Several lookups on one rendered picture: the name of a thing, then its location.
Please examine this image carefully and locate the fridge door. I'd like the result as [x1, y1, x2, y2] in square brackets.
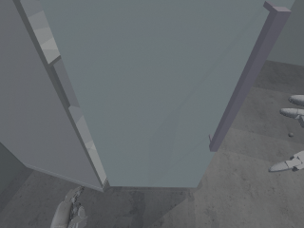
[39, 0, 295, 188]

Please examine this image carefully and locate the right robot hand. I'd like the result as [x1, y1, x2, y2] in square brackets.
[268, 95, 304, 173]

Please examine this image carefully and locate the left robot hand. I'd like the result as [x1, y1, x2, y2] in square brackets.
[50, 185, 88, 228]

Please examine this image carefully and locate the handle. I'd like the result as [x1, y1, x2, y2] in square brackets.
[209, 1, 292, 152]

